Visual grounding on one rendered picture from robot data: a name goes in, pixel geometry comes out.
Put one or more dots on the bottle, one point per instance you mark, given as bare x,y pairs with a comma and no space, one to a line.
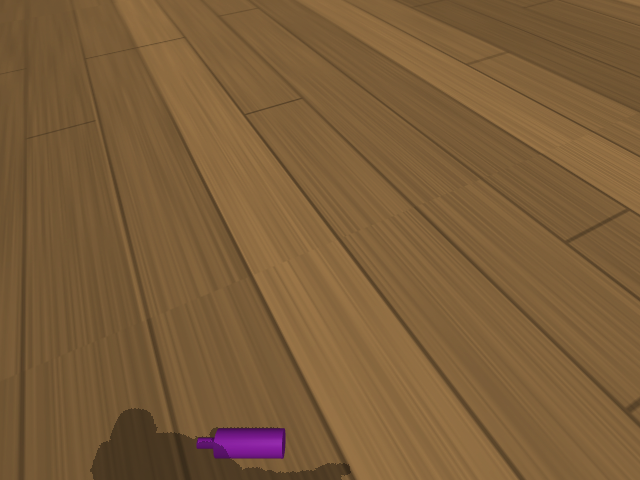
246,443

